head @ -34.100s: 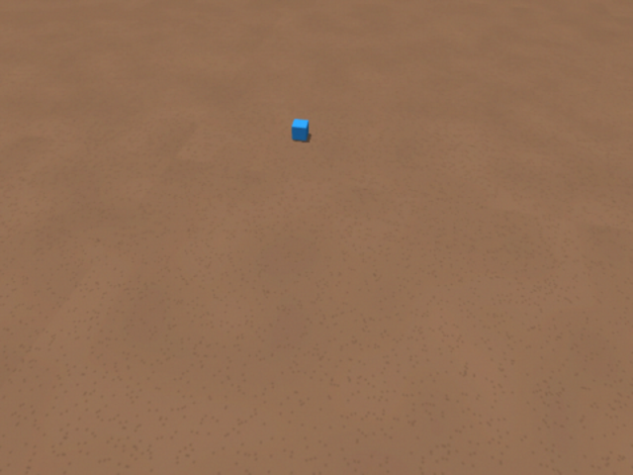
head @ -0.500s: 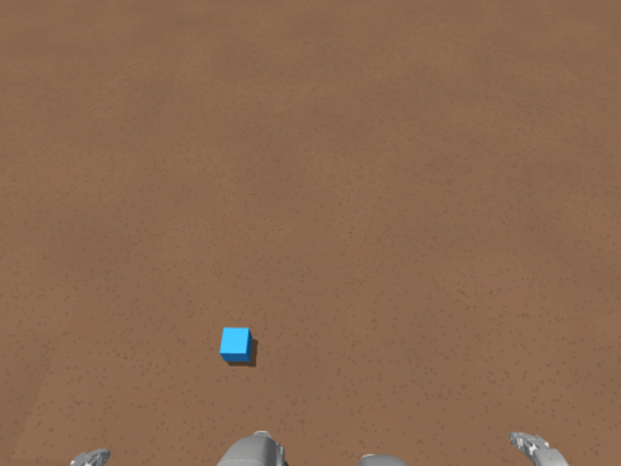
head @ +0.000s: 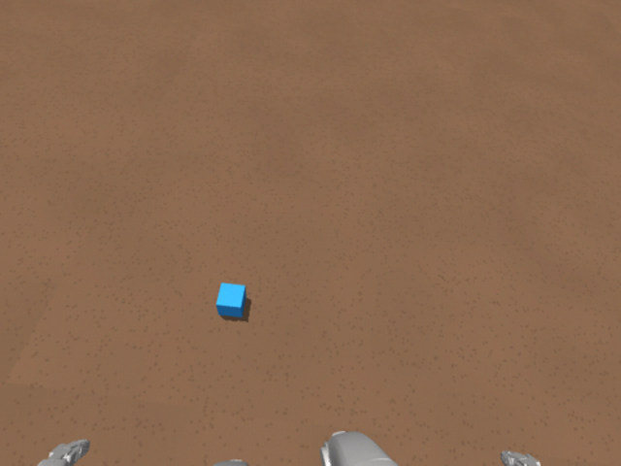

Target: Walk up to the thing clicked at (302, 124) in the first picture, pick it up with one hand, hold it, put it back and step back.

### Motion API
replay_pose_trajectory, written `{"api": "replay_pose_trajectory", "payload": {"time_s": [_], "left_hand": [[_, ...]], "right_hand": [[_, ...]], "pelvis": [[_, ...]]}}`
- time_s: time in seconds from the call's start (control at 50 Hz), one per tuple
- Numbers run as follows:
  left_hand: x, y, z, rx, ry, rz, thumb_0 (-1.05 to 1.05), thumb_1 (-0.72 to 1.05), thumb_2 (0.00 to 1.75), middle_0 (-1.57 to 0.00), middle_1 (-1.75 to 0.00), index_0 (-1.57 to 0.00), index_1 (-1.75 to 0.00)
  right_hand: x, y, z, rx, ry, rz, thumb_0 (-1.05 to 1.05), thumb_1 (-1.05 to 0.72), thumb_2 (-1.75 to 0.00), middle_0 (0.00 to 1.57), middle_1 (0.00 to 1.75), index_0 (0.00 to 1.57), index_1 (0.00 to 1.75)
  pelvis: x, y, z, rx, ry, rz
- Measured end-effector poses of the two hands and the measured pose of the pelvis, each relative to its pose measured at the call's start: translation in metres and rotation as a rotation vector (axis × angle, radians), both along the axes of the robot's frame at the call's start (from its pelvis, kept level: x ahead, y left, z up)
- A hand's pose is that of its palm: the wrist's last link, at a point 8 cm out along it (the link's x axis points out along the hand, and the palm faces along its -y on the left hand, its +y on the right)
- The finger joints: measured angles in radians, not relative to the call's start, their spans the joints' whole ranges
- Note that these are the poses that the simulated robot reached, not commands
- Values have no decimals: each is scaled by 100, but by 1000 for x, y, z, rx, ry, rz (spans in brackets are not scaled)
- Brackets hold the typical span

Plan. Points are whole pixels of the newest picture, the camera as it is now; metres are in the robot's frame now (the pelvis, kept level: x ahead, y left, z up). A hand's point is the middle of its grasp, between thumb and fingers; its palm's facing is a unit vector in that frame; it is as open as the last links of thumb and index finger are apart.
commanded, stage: step back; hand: left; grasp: from above
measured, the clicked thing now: (231, 300) +0.66 +0.20 -0.73
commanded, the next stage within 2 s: none
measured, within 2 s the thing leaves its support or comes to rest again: neither
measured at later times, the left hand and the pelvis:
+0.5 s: hand out of the picture -0.05 +0.24 -0.14, palm faces +0.00 -0.90 -0.44, open 7.4 cm; pelvis -0.17 -0.03 -0.01, yaw +1 degrees
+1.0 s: hand out of the picture -0.30 +0.20 -0.15, palm faces -0.01 -0.91 -0.41, open 7.4 cm; pelvis -0.35 -0.07 -0.01, yaw -3 degrees
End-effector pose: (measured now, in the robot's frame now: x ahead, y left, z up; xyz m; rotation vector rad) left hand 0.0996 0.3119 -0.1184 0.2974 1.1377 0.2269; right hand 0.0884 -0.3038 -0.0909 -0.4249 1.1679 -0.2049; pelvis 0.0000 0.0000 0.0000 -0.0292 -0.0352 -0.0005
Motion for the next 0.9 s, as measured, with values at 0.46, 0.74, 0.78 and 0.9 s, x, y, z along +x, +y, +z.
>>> {"api": "replay_pose_trajectory", "payload": {"time_s": [0.46,0.74,0.78,0.9], "left_hand": [[-152,-34,26,105,-15,-49,1,90,90,-21,-30,-21,-31],[-251,-39,2,5,-19,-10,1,91,90,-21,-30,-20,-30],[-274,-41,0,15,8,-10,1,91,90,-21,-30,-20,-30],[-346,-57,-7,65,77,-21,1,91,90,-21,-30,-20,-30]], "right_hand": [[-178,-49,-36,37,52,-57,0,-90,-90,21,30,20,30],[-267,-38,-9,2,26,0,0,-90,-90,21,30,20,30],[-267,-45,-8,-3,-15,9,0,-90,-90,21,30,20,30],[-281,-73,-25,13,-115,11,0,-90,-90,21,30,20,30]], "pelvis": [[-158,-32,-8,54,15,-6],[-260,-36,-4,10,1,11],[-275,-41,-6,13,6,-2],[-327,-59,-21,-16,-23,-37]]}}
